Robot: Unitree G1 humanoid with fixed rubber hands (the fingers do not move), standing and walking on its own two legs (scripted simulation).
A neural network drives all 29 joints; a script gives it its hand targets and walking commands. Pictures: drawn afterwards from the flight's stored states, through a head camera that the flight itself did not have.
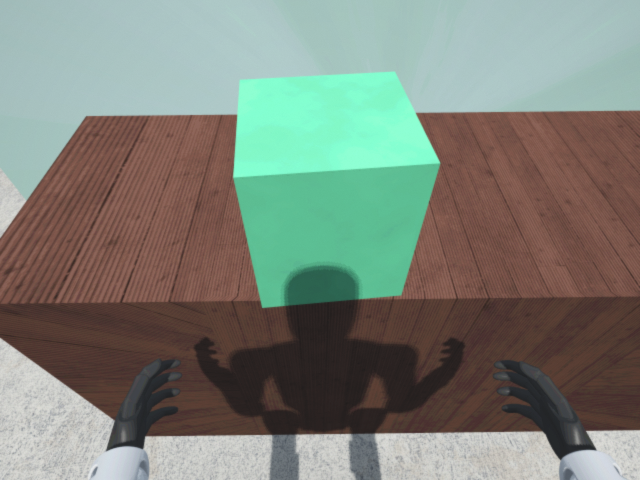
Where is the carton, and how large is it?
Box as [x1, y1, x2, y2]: [233, 72, 439, 307]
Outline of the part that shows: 394,72 240,80 233,178 262,307 401,294 436,176 439,161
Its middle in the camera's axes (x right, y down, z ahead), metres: +0.01 -0.06 +0.54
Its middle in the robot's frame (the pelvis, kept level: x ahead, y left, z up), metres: +0.46 +0.01 +0.10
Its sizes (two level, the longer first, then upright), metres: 0.210 0.200 0.250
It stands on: a pedestal, 0.76 m high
